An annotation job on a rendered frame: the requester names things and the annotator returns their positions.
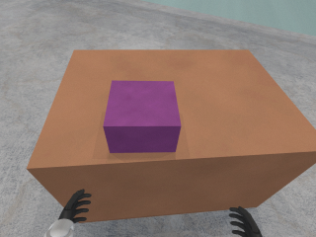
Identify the carton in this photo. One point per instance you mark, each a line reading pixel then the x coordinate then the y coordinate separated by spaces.
pixel 142 117

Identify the robot left forearm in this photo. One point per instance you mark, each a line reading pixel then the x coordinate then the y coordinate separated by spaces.
pixel 60 228

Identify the pedestal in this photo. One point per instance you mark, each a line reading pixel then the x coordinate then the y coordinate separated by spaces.
pixel 242 139

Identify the robot left hand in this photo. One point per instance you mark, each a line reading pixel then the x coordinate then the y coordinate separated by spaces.
pixel 69 211

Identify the robot right hand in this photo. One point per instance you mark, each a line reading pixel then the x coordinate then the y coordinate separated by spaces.
pixel 249 225

